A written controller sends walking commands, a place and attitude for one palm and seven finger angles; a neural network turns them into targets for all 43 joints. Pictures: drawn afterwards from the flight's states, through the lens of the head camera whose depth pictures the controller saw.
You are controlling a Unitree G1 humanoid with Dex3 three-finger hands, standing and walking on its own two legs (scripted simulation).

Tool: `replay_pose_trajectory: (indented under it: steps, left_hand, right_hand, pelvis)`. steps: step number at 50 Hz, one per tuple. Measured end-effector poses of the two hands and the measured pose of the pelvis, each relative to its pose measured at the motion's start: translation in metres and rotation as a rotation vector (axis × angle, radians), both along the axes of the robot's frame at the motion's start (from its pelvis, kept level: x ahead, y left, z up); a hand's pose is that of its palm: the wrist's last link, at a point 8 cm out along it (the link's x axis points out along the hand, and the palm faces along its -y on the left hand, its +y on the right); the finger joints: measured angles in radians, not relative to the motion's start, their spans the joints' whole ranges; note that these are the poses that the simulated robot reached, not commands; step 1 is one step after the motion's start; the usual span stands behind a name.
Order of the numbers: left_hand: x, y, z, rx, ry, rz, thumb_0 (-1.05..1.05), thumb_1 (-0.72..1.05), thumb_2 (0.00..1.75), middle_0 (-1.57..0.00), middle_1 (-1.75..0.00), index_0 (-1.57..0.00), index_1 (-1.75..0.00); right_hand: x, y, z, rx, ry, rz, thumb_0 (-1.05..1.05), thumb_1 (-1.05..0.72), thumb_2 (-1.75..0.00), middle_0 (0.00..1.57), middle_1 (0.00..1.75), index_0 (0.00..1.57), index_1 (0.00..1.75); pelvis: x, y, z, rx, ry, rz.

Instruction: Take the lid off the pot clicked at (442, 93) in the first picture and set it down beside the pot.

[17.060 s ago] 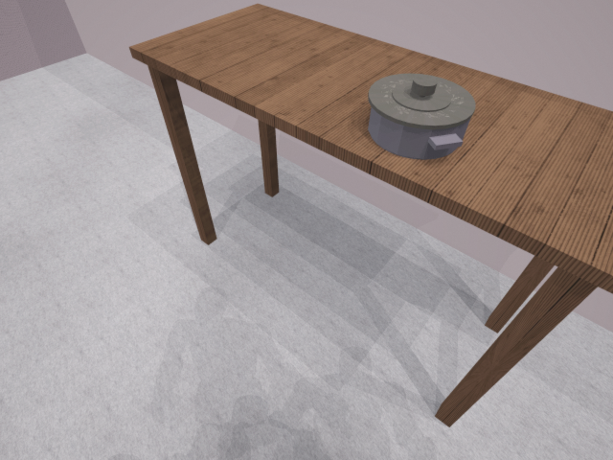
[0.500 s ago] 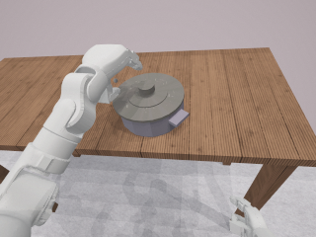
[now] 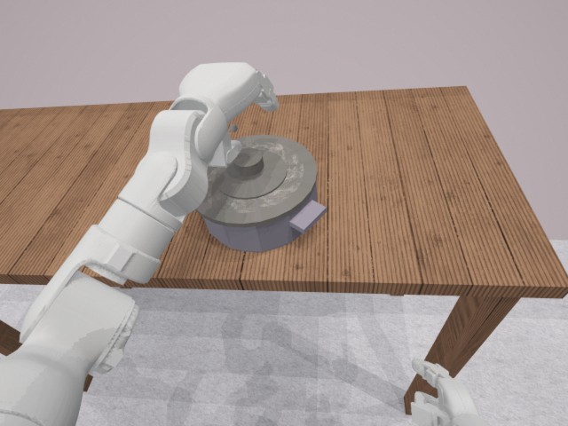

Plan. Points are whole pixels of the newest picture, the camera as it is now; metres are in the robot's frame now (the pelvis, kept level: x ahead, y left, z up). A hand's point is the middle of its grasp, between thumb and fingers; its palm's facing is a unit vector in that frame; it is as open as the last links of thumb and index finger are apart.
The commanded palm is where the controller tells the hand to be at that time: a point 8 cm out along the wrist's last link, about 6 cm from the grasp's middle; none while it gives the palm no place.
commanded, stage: move the open hand above the knob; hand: left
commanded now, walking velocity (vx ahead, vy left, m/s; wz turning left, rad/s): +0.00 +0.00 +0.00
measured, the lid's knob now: (248, 161) +0.45 +0.06 +0.16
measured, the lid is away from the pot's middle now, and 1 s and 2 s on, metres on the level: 0.00 0.00 0.00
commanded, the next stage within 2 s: lower the open fingers around the knob in 1.18 s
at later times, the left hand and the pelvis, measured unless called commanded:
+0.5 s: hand (230, 135) +0.42 +0.07 +0.23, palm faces -0.01 -0.03 -1.00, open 9.9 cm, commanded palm +0.38 +0.08 +0.29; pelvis -0.01 +0.00 +0.00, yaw +0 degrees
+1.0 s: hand (241, 133) +0.42 +0.06 +0.23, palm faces +0.01 -0.05 -1.00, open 10.0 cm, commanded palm +0.38 +0.07 +0.29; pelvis +0.00 +0.00 +0.00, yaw +0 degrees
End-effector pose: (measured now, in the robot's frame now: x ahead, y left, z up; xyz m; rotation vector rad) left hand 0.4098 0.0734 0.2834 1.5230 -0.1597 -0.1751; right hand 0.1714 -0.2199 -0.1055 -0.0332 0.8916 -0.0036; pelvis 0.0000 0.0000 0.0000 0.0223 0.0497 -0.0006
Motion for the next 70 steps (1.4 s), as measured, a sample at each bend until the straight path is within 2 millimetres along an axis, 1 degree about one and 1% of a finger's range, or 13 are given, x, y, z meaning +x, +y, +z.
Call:
replay_pose_trajectory:
  steps: [10, 18, 29, 35, 40, 44, 47, 56, 65, 70]
  left_hand:
    - [-0.008, -0.001, -0.002, -0.002, 0.004, -0.005, 0.0, -0.38, 1.68, -0.89, -0.08, -0.89, -0.08]
    - [-0.011, 0.006, -0.003, 0.004, 0.005, 0.021, 0.0, -0.38, 1.68, -0.89, -0.08, -0.89, -0.08]
    - [-0.012, 0.0, 0.0, 0.006, -0.001, 0.008, 0.0, -0.38, 1.68, -0.89, -0.08, -0.89, -0.08]
    - [-0.014, -0.007, 0.0, 0.005, -0.01, -0.018, 0.0, -0.38, 1.68, -0.89, -0.08, -0.89, -0.08]
    - [-0.011, -0.009, -0.003, 0.007, -0.003, -0.016, 0.0, -0.38, 1.68, -0.89, -0.08, -0.89, -0.08]
    - [-0.014, -0.013, -0.001, 0.004, -0.018, -0.041, 0.0, -0.38, 1.68, -0.89, -0.08, -0.89, -0.08]
    - [-0.013, -0.012, 0.001, 0.005, -0.025, -0.03, 0.0, -0.38, 1.68, -0.89, -0.08, -0.89, -0.08]
    - [-0.018, -0.008, -0.003, 0.004, -0.022, -0.026, 0.0, -0.38, 1.68, -0.89, -0.08, -0.89, -0.08]
    - [-0.024, 0.002, 0.001, -0.008, -0.03, -0.002, 0.0, -0.38, 1.68, -0.89, -0.08, -0.89, -0.08]
    - [-0.026, 0.006, -0.005, -0.004, 0.005, 0.007, 0.0, -0.38, 1.68, -0.89, -0.08, -0.89, -0.08]
  right_hand:
    - [0.0, -0.003, 0.002, 0.001, -0.006, -0.003, 0.01, -0.91, -0.9, 0.19, 0.3, 0.19, 0.3]
    - [0.005, 0.001, 0.005, 0.005, -0.027, 0.005, 0.01, -0.91, -0.9, 0.19, 0.3, 0.19, 0.3]
    - [0.005, 0.006, 0.005, 0.013, -0.033, 0.012, 0.01, -0.91, -0.9, 0.19, 0.3, 0.19, 0.3]
    - [0.002, 0.005, 0.003, 0.017, -0.023, 0.008, 0.01, -0.91, -0.9, 0.19, 0.3, 0.19, 0.3]
    - [-0.001, 0.002, 0.002, 0.015, -0.011, 0.0, 0.01, -0.91, -0.9, 0.19, 0.3, 0.19, 0.3]
    - [-0.001, 0.001, 0.001, 0.017, -0.011, -0.002, 0.01, -0.91, -0.9, 0.19, 0.3, 0.19, 0.3]
    - [0.0, 0.0, 0.001, 0.016, -0.008, -0.003, 0.01, -0.91, -0.9, 0.19, 0.3, 0.19, 0.3]
    - [0.007, -0.002, 0.004, 0.016, -0.022, 0.01, 0.01, -0.91, -0.9, 0.19, 0.3, 0.19, 0.3]
    - [0.016, 0.0, 0.009, 0.022, -0.046, 0.024, 0.01, -0.91, -0.9, 0.19, 0.3, 0.19, 0.3]
    - [0.018, 0.0, 0.011, 0.02, -0.051, 0.029, 0.01, -0.91, -0.9, 0.19, 0.3, 0.19, 0.3]
  pelvis:
    - [-0.002, -0.001, 0.0, 0.001, -0.009, -0.002]
    - [-0.006, -0.002, 0.0, 0.002, -0.015, 0.003]
    - [-0.007, -0.001, 0.0, 0.002, -0.017, 0.004]
    - [-0.006, 0.0, 0.0, 0.002, -0.018, 0.0]
    - [-0.006, -0.001, 0.0, 0.003, -0.017, -0.002]
    - [-0.004, -0.001, 0.0, 0.003, -0.016, -0.003]
    - [-0.004, -0.002, 0.0, 0.004, -0.016, -0.006]
    - [-0.004, -0.005, 0.0, 0.004, -0.018, -0.004]
    - [-0.005, -0.007, 0.0, 0.003, -0.022, 0.0]
    - [-0.007, -0.008, 0.0, 0.003, -0.025, 0.003]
